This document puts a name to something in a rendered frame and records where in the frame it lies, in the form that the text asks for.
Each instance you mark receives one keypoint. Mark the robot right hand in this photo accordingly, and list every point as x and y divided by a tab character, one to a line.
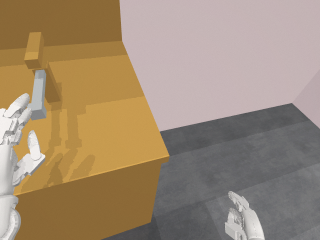
247	224

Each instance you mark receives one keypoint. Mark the robot left hand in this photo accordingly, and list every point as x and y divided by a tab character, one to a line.
12	121

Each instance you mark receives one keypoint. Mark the left robot forearm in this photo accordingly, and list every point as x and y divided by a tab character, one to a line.
10	219

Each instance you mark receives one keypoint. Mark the tap lever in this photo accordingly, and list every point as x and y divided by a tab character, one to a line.
38	96

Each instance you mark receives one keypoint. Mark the counter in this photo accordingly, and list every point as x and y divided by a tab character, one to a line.
103	149

